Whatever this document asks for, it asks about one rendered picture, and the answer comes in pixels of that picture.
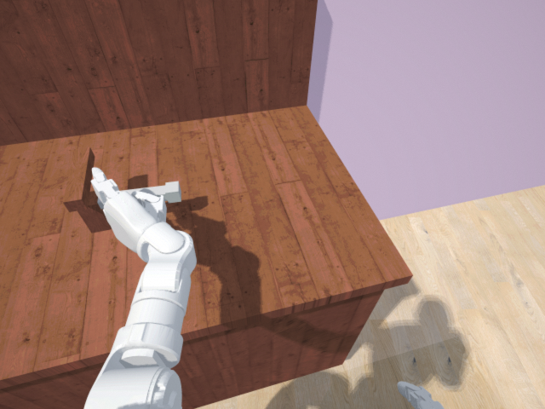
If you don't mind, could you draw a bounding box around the right robot hand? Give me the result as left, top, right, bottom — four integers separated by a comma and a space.
398, 381, 444, 409

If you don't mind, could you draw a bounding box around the counter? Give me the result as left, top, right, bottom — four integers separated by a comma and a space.
0, 0, 413, 409

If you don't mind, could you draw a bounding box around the robot left forearm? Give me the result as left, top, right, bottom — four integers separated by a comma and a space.
84, 222, 197, 409

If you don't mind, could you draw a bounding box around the tap lever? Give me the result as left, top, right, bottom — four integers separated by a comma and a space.
97, 181, 181, 209

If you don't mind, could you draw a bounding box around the left robot hand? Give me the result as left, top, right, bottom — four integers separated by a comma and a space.
91, 167, 167, 253

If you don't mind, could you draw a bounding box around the robot left upper arm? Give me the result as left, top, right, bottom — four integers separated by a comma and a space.
86, 366, 182, 409

